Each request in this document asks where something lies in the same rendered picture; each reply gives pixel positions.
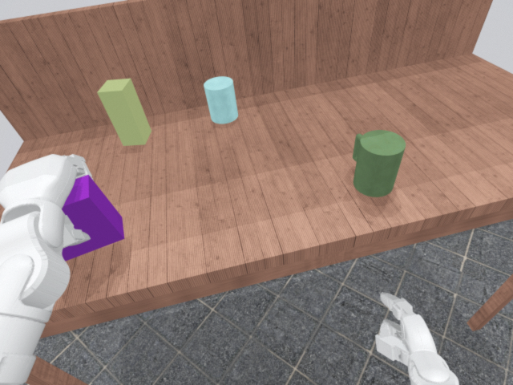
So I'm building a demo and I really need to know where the sponge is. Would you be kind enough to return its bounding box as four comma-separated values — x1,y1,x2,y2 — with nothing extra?
62,175,124,261

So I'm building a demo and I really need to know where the robot left forearm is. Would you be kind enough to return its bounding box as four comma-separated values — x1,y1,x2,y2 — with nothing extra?
0,199,70,385

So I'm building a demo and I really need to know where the robot right hand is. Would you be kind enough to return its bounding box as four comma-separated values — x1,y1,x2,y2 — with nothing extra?
375,292,437,366

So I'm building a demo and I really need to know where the robot left hand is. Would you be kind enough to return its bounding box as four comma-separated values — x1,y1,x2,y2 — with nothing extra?
0,154,93,248

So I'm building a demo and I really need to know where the robot right forearm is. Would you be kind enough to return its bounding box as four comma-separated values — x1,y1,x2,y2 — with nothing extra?
408,351,459,385

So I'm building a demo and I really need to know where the table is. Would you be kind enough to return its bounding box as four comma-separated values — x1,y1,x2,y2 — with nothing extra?
0,0,513,385

